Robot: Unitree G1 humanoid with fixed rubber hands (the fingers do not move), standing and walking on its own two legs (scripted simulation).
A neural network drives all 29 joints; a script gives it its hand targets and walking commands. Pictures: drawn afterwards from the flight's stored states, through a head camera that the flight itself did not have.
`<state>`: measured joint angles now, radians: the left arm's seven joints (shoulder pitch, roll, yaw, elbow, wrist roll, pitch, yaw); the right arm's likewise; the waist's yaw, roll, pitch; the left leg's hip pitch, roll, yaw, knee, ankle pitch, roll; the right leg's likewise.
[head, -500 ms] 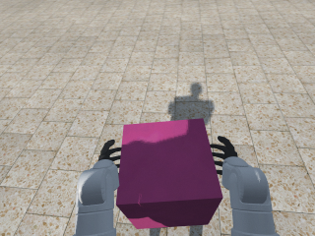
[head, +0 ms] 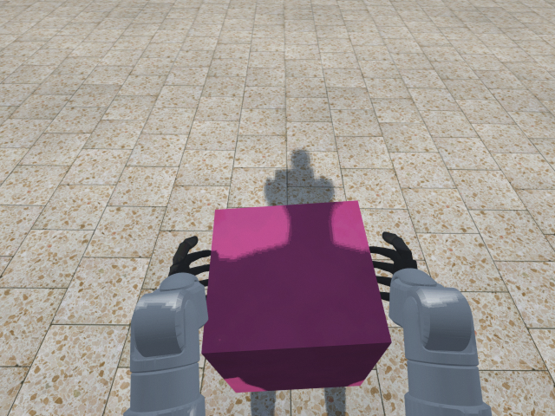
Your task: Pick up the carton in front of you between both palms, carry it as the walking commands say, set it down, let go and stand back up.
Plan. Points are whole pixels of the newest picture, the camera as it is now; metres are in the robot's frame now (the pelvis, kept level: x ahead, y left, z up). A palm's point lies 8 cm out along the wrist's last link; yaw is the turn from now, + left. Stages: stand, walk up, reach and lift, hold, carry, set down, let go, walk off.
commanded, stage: carry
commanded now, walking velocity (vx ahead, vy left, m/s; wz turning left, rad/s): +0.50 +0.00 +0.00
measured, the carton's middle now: (292, 303) +0.31 +0.00 -0.03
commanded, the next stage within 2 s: none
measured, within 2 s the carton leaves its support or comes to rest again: neither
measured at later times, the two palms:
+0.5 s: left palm (227, 141) +0.62 +0.12 +0.06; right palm (366, 139) +0.64 -0.17 +0.04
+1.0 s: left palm (222, 63) +0.93 +0.15 +0.07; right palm (332, 61) +0.93 -0.13 +0.07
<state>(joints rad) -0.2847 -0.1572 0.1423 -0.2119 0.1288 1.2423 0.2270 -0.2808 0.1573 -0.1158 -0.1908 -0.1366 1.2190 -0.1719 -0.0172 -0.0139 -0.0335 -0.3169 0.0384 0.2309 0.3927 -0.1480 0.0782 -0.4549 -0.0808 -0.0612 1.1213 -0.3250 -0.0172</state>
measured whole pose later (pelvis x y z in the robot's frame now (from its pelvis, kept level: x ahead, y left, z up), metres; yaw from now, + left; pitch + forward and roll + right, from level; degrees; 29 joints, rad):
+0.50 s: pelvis +0.35 -0.05 +0.00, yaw +5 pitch +4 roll +1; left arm -0.28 -0.16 0.13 -0.13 0.12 1.19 0.23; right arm -0.25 0.15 -0.11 -0.16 -0.14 1.21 -0.19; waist 0.01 0.02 -0.01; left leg -0.44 0.08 0.06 1.12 -0.33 0.01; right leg -0.33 -0.04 -0.23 0.39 -0.14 -0.08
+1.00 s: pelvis +0.63 +0.00 +0.00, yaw +1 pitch +3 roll +0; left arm -0.33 -0.17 0.15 -0.24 0.12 1.23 0.25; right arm -0.32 0.17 -0.12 -0.21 -0.14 1.22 -0.18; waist 0.00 -0.03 0.01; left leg -0.34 0.04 0.24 0.36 -0.08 0.07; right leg -0.31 -0.05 -0.08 0.67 -0.50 0.02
